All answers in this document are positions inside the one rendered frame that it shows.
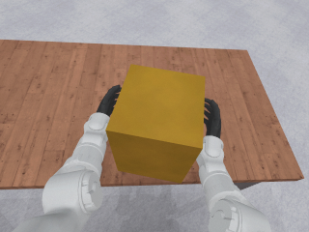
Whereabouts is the robot left hand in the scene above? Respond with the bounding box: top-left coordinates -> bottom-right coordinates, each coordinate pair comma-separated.
97,84 -> 122,117

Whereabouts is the left robot upper arm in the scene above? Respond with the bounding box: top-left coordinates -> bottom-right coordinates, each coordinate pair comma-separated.
12,169 -> 103,232

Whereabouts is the robot right hand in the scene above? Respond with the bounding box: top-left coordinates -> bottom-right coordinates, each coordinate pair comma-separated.
204,98 -> 221,139

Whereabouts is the carton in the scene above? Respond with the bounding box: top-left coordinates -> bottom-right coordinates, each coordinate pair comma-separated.
105,64 -> 206,184

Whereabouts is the robot right forearm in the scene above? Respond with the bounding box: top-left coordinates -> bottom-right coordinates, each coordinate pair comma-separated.
196,135 -> 257,213

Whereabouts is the table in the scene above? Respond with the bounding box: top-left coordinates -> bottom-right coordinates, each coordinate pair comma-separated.
0,39 -> 304,190

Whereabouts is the right robot upper arm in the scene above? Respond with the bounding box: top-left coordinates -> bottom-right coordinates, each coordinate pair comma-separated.
208,198 -> 271,232

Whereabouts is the robot left forearm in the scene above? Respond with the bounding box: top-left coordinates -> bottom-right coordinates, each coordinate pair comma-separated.
42,112 -> 110,211

